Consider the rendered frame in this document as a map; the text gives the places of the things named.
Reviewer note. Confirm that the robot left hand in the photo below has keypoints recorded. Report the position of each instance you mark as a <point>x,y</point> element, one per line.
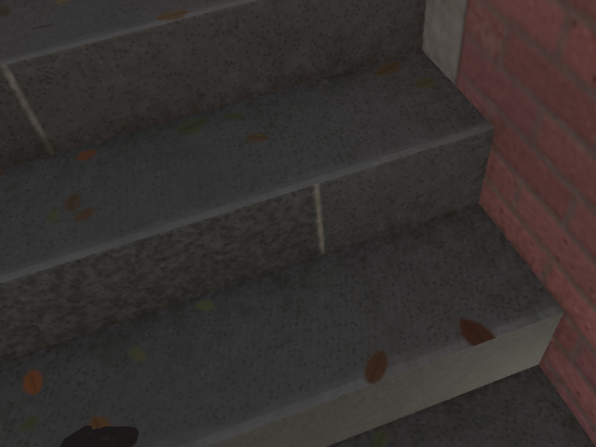
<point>102,437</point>

